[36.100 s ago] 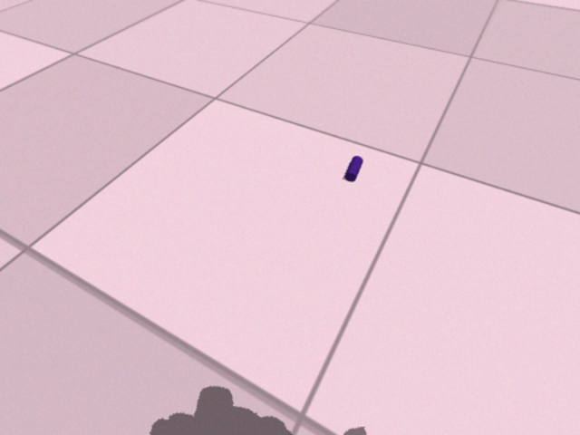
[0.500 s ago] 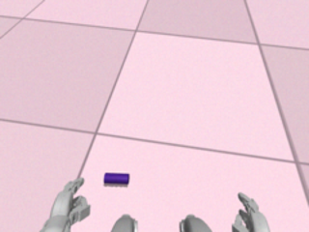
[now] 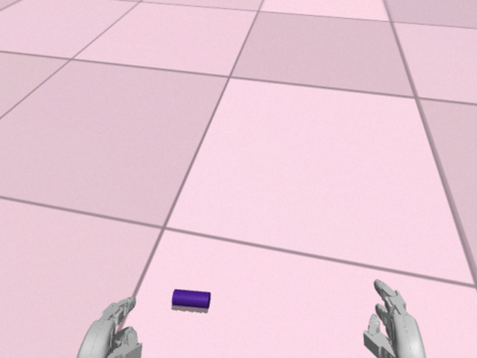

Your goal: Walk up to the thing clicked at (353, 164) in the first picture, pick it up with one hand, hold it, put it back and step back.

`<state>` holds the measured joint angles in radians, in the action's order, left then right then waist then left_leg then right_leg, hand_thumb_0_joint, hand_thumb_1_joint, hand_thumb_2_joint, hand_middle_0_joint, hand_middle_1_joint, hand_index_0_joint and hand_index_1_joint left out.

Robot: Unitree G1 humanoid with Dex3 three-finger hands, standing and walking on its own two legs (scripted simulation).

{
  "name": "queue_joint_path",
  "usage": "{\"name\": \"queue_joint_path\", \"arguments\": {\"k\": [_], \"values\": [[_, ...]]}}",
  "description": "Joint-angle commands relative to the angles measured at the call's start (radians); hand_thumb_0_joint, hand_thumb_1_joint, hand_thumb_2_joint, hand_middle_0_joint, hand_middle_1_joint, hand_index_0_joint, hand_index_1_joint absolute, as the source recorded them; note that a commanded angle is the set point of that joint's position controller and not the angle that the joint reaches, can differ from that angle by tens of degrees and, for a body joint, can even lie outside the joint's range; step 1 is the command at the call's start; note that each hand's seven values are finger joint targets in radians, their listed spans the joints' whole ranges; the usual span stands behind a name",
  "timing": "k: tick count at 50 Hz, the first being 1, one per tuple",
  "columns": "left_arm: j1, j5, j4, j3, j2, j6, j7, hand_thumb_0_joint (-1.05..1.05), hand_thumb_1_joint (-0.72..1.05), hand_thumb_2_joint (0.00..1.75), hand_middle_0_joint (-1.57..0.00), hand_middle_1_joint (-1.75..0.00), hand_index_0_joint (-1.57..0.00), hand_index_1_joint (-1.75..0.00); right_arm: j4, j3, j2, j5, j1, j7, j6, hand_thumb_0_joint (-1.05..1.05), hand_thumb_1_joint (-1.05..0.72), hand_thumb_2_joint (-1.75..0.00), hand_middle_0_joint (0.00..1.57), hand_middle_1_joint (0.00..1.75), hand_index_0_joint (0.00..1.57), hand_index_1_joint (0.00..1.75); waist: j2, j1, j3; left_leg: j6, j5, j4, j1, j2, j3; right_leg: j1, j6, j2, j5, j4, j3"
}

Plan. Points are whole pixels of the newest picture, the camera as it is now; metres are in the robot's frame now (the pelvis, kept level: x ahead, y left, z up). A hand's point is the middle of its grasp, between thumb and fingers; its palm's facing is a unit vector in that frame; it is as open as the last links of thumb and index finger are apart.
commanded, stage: home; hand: left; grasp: from above
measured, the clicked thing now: (191, 298) +0.45 +0.21 -0.69
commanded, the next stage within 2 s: stand in 1.66 s
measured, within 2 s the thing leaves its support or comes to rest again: neither
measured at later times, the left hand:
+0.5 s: hand (141, 352) +0.16 +0.17 -0.05, palm faces +0.04 -0.98 -0.20, open 7.4 cm
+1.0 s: hand (138, 356) +0.15 +0.18 -0.05, palm faces +0.04 -0.98 -0.19, open 7.4 cm
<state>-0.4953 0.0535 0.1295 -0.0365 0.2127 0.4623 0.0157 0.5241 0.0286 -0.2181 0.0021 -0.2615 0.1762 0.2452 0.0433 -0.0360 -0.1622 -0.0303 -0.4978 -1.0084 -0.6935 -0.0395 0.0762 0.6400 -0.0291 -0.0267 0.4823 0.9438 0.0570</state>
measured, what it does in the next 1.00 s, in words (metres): stands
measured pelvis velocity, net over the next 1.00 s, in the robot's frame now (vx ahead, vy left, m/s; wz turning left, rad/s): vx -0.01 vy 0.00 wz -0.01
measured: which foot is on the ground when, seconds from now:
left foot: down 0.00-1.00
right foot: down 0.00-1.00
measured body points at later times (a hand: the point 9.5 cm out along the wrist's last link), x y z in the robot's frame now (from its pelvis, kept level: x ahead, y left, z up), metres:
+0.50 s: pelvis -0.01 +0.00 +0.00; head +0.01 +0.00 +0.45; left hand +0.15 +0.22 -0.03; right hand +0.14 -0.25 -0.07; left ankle +0.00 +0.13 -0.68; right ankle -0.01 -0.14 -0.68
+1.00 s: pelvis -0.01 +0.00 +0.00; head +0.00 +0.00 +0.45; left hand +0.15 +0.23 -0.03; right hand +0.15 -0.25 -0.06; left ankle +0.00 +0.13 -0.68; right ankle -0.01 -0.14 -0.68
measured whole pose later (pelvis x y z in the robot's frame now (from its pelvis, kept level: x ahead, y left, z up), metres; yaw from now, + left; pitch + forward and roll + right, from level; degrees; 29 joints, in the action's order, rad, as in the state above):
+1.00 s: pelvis -0.01 +0.00 +0.00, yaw -1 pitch +10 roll -3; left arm -0.49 0.06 0.13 -0.03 0.22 0.47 0.01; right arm 0.54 0.03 -0.22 0.01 -0.29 0.18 0.25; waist 0.05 -0.04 -0.16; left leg -0.03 -0.49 -1.01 -0.70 -0.04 0.07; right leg 0.65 -0.03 -0.02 0.47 0.95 0.05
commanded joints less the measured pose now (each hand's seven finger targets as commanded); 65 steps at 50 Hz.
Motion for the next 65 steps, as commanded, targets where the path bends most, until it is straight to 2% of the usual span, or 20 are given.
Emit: {"name": "queue_joint_path", "arguments": {"k": [1,2,4,21,25,27,28,39,40,41,47,49,56,59,62,64,65], "values": [[0.004,-0.012,0.185,-0.053,0.104,-0.055,0.009,0.0,0.9,0.9,-0.2,-0.3,-0.2,-0.3,-0.135,-0.054,-0.122,-0.003,0.035,0.016,0.051,0.0,-0.9,-0.9,0.2,0.3,0.2,0.3,0.01,-0.008,-0.112,0.034,0.338,0.134,0.129,0.044,-0.041,-0.074,0.02,0.042,-0.318,-0.133,0.016],[-0.001,-0.013,0.183,-0.063,0.112,-0.053,0.012,0.0,0.9,0.9,-0.2,-0.3,-0.2,-0.3,-0.14,-0.057,-0.124,-0.002,0.038,0.017,0.049,0.0,-0.9,-0.9,0.2,0.3,0.2,0.3,0.002,-0.008,-0.12,0.037,0.353,0.128,0.133,0.044,-0.045,-0.076,0.018,0.042,-0.337,-0.135,0.014],[0.018,-0.012,0.178,-0.056,0.111,-0.055,0.012,0.0,0.9,0.9,-0.2,-0.3,-0.2,-0.3,-0.137,-0.053,-0.125,-0.001,0.046,0.015,0.047,0.0,-0.9,-0.9,0.2,0.3,0.2,0.3,-0.006,-0.006,-0.083,0.037,0.308,0.141,0.116,0.043,-0.041,-0.063,0.018,0.043,-0.294,-0.143,0.017],[0.027,-0.005,0.194,-0.063,0.112,-0.054,0.011,0.0,0.9,0.9,-0.2,-0.3,-0.2,-0.3,-0.144,-0.056,-0.125,0.002,0.049,0.019,0.054,0.0,-0.9,-0.9,0.2,0.3,0.2,0.3,-0.011,-0.005,-0.074,0.039,0.195,0.16,0.095,0.04,-0.044,-0.039,0.019,0.044,-0.184,-0.161,0.014],[0.016,-0.006,0.192,-0.061,0.112,-0.052,0.009,0.0,0.9,0.9,-0.2,-0.3,-0.2,-0.3,-0.141,-0.057,-0.125,0.002,0.046,0.02,0.055,0.0,-0.9,-0.9,0.2,0.3,0.2,0.3,-0.001,-0.005,-0.081,0.038,0.22,0.154,0.102,0.038,-0.046,-0.04,0.019,0.043,-0.206,-0.154,0.013],[0.017,-0.007,0.185,-0.064,0.114,-0.049,0.011,0.0,0.9,0.9,-0.2,-0.3,-0.2,-0.3,-0.14,-0.055,-0.124,0.004,0.049,0.021,0.056,0.0,-0.9,-0.9,0.2,0.3,0.2,0.3,-0.01,0.0,-0.071,0.039,0.203,0.156,0.093,0.039,-0.047,-0.038,0.019,0.043,-0.188,-0.158,0.013],[0.03,-0.007,0.192,-0.057,0.111,-0.052,0.01,0.0,0.9,0.9,-0.2,-0.3,-0.2,-0.3,-0.141,-0.054,-0.122,0.003,0.048,0.021,0.056,0.0,-0.9,-0.9,0.2,0.3,0.2,0.3,-0.003,-0.007,-0.072,0.04,0.192,0.156,0.089,0.041,-0.045,-0.036,0.018,0.043,-0.18,-0.16,0.011],[0.033,-0.008,0.189,-0.051,0.113,-0.044,0.007,0.0,0.9,0.9,-0.2,-0.3,-0.2,-0.3,-0.139,-0.053,-0.122,0.005,0.049,0.023,0.06,0.0,-0.9,-0.9,0.2,0.3,0.2,0.3,0.002,-0.005,-0.059,0.039,0.194,0.16,0.091,0.038,-0.044,-0.031,0.021,0.043,-0.179,-0.157,0.014],[0.04,-0.007,0.205,-0.057,0.119,-0.045,0.007,0.0,0.9,0.9,-0.2,-0.3,-0.2,-0.3,-0.143,-0.055,-0.123,0.003,0.047,0.023,0.061,0.0,-0.9,-0.9,0.2,0.3,0.2,0.3,0.001,-0.009,-0.08,0.039,0.201,0.157,0.098,0.039,-0.043,-0.037,0.019,0.043,-0.186,-0.157,0.012],[0.03,-0.009,0.181,-0.058,0.118,-0.041,0.008,0.0,0.9,0.9,-0.2,-0.3,-0.2,-0.3,-0.14,-0.054,-0.124,0.005,0.05,0.024,0.061,0.0,-0.9,-0.9,0.2,0.3,0.2,0.3,-0.006,-0.004,-0.052,0.039,0.185,0.161,0.082,0.038,-0.044,-0.027,0.02,0.043,-0.17,-0.159,0.014],[0.028,-0.006,0.193,-0.053,0.113,-0.04,0.006,0.0,0.9,0.9,-0.2,-0.3,-0.2,-0.3,-0.143,-0.052,-0.12,0.005,0.053,0.024,0.063,0.0,-0.9,-0.9,0.2,0.3,0.2,0.3,-0.006,-0.001,-0.052,0.039,0.153,0.171,0.075,0.037,-0.037,-0.025,0.02,0.045,-0.14,-0.159,0.018],[0.019,-0.009,0.202,-0.059,0.115,-0.04,0.008,0.0,0.9,0.9,-0.2,-0.3,-0.2,-0.3,-0.144,-0.054,-0.118,0.005,0.048,0.025,0.064,0.0,-0.9,-0.9,0.2,0.3,0.2,0.3,0.013,-0.001,-0.079,0.037,0.191,0.161,0.094,0.038,-0.044,-0.035,0.024,0.043,-0.173,-0.153,0.014],[0.017,-0.011,0.203,-0.054,0.113,-0.041,0.012,0.0,0.9,0.9,-0.2,-0.3,-0.2,-0.3,-0.142,-0.056,-0.119,0.005,0.044,0.026,0.062,0.0,-0.9,-0.9,0.2,0.3,0.2,0.3,0.01,0.001,-0.088,0.035,0.235,0.155,0.101,0.035,-0.04,-0.045,0.025,0.043,-0.211,-0.142,0.017],[0.04,-0.013,0.215,-0.058,0.126,-0.044,0.012,0.0,0.9,0.9,-0.2,-0.3,-0.2,-0.3,-0.136,-0.054,-0.12,0.003,0.045,0.025,0.062,0.0,-0.9,-0.9,0.2,0.3,0.2,0.3,0.018,-0.001,-0.073,0.036,0.206,0.161,0.091,0.035,-0.039,-0.036,0.024,0.044,-0.187,-0.144,0.017],[0.02,-0.011,0.201,-0.053,0.112,-0.041,0.011,0.0,0.9,0.9,-0.2,-0.3,-0.2,-0.3,-0.14,-0.053,-0.119,0.004,0.047,0.025,0.062,0.0,-0.9,-0.9,0.2,0.3,0.2,0.3,-0.001,0.002,-0.073,0.038,0.201,0.161,0.09,0.036,-0.04,-0.041,0.023,0.044,-0.182,-0.149,0.019],[0.036,-0.011,0.227,-0.064,0.132,-0.044,0.012,0.0,0.9,0.9,-0.2,-0.3,-0.2,-0.3,-0.138,-0.056,-0.121,0.004,0.044,0.026,0.06,0.0,-0.9,-0.9,0.2,0.3,0.2,0.3,0.009,-0.002,-0.078,0.036,0.213,0.156,0.095,0.036,-0.043,-0.041,0.022,0.044,-0.193,-0.149,0.018],[0.019,-0.012,0.199,-0.054,0.119,-0.04,0.01,0.0,0.9,0.9,-0.2,-0.3,-0.2,-0.3,-0.137,-0.054,-0.118,0.003,0.045,0.025,0.059,0.0,-0.9,-0.9,0.2,0.3,0.2,0.3,-0.01,-0.003,-0.06,0.038,0.206,0.155,0.085,0.037,-0.043,-0.038,0.021,0.044,-0.187,-0.151,0.019]]}}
